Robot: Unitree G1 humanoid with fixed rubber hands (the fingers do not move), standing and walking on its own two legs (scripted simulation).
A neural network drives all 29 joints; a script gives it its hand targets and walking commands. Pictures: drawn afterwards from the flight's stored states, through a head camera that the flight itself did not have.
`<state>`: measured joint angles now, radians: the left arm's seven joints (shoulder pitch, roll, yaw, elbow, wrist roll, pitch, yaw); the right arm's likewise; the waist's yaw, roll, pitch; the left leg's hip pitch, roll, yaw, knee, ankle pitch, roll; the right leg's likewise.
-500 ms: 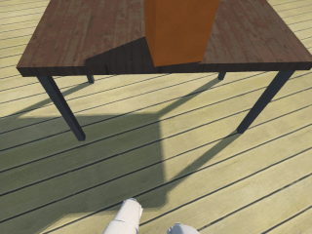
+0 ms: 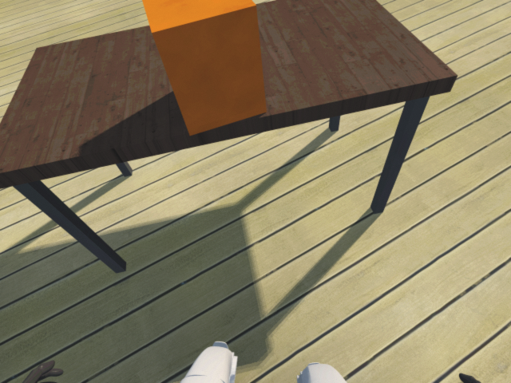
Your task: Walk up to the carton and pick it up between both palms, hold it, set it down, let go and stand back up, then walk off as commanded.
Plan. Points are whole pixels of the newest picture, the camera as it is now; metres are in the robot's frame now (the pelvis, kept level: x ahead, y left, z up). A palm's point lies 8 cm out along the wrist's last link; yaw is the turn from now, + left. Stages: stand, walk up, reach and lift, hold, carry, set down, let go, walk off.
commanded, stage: walk off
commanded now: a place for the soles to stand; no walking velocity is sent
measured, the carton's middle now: (207, 56) +0.79 +0.13 +0.09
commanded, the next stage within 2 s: none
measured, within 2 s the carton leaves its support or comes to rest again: neither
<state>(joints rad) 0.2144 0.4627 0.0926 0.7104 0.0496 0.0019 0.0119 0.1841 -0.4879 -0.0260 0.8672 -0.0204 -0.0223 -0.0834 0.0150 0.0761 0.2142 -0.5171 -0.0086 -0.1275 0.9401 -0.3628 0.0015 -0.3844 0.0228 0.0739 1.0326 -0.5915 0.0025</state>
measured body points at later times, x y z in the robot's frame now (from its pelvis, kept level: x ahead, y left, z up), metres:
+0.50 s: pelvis +0.02 +0.08 +0.00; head +0.09 +0.08 +0.45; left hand +0.10 +0.43 -0.09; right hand +0.13 -0.26 -0.10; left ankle +0.11 +0.22 -0.68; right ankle +0.01 -0.09 -0.67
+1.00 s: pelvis -0.04 +0.15 +0.04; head +0.01 +0.21 +0.48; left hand +0.04 +0.48 -0.10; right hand +0.09 -0.19 -0.02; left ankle +0.11 +0.23 -0.67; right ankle -0.02 -0.03 -0.61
